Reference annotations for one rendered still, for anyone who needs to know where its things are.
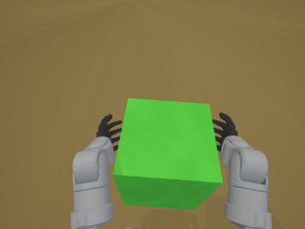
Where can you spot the right robot forearm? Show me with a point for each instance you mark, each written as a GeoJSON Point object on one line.
{"type": "Point", "coordinates": [247, 205]}

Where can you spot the robot left hand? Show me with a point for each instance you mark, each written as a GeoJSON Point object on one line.
{"type": "Point", "coordinates": [104, 129]}

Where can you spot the carton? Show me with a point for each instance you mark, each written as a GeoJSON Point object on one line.
{"type": "Point", "coordinates": [167, 155]}

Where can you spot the left robot forearm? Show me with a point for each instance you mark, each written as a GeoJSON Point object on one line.
{"type": "Point", "coordinates": [92, 206]}

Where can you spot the robot right hand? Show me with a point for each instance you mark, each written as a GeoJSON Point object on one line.
{"type": "Point", "coordinates": [228, 129]}

